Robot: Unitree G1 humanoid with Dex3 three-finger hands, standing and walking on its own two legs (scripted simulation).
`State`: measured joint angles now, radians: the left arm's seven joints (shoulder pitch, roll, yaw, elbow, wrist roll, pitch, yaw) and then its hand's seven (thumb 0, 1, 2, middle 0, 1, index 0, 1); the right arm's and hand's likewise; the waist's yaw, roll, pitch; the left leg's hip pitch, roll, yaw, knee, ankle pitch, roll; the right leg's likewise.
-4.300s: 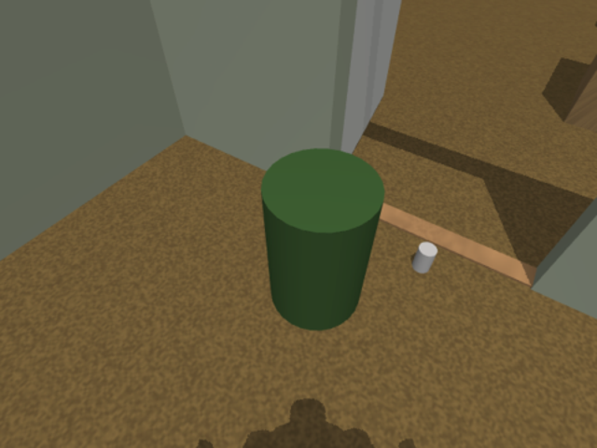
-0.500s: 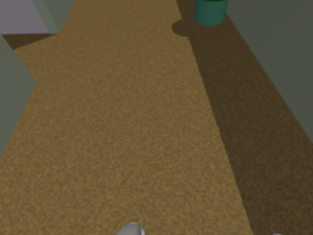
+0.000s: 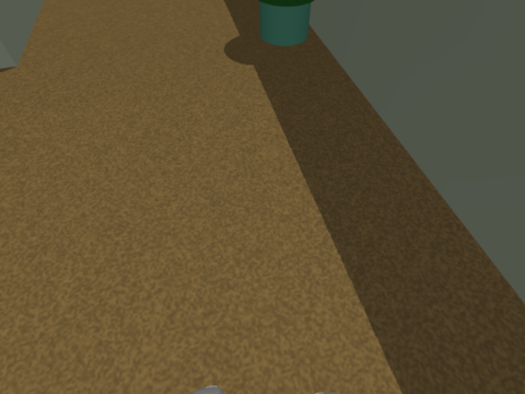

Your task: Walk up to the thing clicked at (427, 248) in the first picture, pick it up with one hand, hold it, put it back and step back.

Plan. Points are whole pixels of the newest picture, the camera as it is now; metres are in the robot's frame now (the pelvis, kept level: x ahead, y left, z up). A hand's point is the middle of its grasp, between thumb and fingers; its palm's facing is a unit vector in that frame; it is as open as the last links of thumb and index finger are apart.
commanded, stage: walk up
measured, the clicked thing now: out of the picture -0.22 +0.99 -0.68
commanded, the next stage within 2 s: stand in 0.58 s
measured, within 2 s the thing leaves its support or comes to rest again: neither
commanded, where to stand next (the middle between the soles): +0.07 +0.02 m, yaw -3 degrees
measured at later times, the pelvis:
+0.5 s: pelvis +0.00 +0.01 +0.02, yaw -5 degrees
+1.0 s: pelvis +0.00 +0.01 +0.04, yaw -3 degrees
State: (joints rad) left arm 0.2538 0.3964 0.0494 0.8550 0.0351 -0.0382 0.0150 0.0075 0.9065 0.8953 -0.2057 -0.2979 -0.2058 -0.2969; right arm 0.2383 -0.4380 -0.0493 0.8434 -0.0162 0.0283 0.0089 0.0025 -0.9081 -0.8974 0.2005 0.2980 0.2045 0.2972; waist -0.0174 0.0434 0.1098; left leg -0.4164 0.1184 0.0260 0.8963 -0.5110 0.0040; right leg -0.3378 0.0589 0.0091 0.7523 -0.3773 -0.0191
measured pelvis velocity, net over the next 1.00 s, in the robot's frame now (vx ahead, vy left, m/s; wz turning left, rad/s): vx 0.00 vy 0.01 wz -0.05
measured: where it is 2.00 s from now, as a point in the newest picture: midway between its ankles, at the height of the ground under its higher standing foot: outside the picture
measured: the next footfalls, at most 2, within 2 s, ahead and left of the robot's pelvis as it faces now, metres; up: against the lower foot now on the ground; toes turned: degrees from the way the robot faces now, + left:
none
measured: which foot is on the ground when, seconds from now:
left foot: down 0.00-1.00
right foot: down 0.00-1.00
